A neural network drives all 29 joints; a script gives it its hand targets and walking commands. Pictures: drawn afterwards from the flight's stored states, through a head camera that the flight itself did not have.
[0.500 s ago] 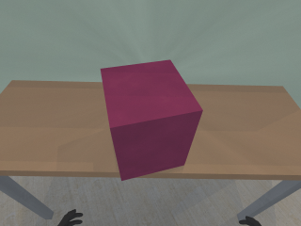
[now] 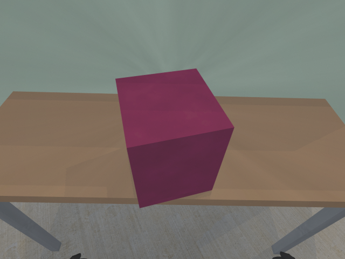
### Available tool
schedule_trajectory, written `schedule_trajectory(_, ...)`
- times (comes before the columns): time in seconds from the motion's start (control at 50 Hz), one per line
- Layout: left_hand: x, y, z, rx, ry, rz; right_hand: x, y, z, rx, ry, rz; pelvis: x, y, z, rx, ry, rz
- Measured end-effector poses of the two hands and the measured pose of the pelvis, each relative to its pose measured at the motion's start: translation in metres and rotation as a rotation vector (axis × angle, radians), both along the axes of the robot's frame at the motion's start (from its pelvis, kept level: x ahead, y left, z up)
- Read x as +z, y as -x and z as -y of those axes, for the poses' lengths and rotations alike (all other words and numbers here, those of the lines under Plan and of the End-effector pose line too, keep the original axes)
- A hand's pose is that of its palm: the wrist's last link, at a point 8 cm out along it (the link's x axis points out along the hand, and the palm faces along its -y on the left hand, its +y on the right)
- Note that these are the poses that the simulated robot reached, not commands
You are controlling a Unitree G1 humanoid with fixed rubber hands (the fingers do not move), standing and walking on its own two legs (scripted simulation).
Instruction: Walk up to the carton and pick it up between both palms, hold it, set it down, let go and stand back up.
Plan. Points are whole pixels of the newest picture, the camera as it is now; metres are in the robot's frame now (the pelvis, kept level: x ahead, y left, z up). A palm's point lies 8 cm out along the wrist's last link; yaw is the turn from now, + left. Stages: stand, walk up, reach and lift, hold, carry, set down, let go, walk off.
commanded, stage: stand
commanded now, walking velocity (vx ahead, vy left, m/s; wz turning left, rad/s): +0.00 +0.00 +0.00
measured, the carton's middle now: (167, 139) +0.41 +0.03 +0.06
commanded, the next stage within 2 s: none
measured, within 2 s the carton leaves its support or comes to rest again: neither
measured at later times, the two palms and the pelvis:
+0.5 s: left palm out of the picture +0.10 +0.26 -0.11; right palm out of the picture +0.11 -0.27 -0.09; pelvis +0.00 +0.00 +0.00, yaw +0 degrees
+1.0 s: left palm out of the picture +0.09 +0.26 -0.11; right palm out of the picture +0.10 -0.28 -0.09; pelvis -0.01 +0.00 +0.00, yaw +0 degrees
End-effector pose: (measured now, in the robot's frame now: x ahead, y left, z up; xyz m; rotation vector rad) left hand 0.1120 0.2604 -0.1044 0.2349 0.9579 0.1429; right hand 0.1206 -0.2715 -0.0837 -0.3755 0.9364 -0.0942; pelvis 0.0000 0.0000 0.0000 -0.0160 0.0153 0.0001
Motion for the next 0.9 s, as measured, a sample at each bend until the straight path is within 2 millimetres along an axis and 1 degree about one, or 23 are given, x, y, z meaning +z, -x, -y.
schedule_trajectory(0.9, -0.007, 0.019, -0.002, 0.022, 0.005, -0.038, -0.007, 0.022, 0.005, -0.037, 0.008, -0.045, 0.000, 0.005, 0.000, 0.001, 0.000, 0.045)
